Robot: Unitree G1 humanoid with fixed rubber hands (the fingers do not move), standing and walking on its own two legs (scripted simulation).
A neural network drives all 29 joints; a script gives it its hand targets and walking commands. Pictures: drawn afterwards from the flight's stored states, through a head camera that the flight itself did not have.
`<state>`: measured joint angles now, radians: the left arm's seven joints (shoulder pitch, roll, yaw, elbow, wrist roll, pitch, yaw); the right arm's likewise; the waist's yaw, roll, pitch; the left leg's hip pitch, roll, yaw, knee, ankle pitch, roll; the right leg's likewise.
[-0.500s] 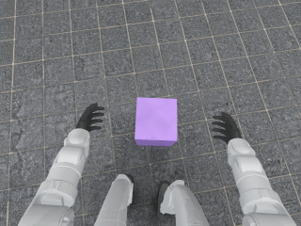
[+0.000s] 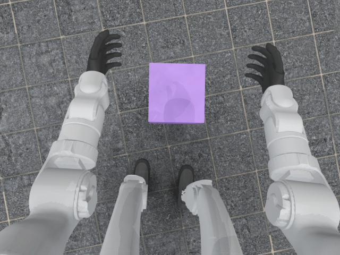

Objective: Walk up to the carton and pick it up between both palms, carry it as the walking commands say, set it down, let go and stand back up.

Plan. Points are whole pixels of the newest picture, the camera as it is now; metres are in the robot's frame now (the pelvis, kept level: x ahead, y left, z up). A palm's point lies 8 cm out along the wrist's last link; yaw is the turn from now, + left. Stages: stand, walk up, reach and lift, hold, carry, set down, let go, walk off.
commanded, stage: reach and lift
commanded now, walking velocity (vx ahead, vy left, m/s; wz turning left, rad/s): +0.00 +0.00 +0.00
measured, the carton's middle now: (174, 98) +0.49 -0.01 -0.55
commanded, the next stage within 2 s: none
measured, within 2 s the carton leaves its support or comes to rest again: neither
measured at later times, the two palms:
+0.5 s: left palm (116, 82) +0.48 +0.16 -0.25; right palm (249, 94) +0.47 -0.20 -0.25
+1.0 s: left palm (127, 92) +0.48 +0.16 -0.39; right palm (232, 103) +0.46 -0.20 -0.39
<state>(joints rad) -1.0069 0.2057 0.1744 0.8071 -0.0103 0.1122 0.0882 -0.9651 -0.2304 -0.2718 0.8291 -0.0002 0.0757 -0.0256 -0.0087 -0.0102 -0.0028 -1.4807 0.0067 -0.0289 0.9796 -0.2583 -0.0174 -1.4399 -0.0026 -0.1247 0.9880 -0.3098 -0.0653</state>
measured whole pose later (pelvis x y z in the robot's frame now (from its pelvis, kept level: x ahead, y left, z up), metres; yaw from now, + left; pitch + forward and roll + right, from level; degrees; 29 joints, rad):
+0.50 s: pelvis -0.03 +0.01 -0.09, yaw -2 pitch +51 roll -2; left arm -1.17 0.21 0.23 0.87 -0.01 0.08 0.11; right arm -1.15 -0.26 -0.32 0.93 0.00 0.07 -0.04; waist -0.02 -0.01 0.00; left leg -1.90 0.01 -0.03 1.35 -0.34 -0.02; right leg -1.85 -0.01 -0.12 1.36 -0.39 -0.07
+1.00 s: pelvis -0.08 +0.01 -0.23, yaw -3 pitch +29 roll -1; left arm -1.51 0.34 0.16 1.03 -0.19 0.18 0.19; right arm -1.48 -0.39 -0.11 1.05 0.21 0.19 -0.15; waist 0.01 -0.01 0.52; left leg -1.99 0.01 -0.03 1.96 -0.48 -0.01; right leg -1.97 -0.02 -0.12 1.98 -0.52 -0.08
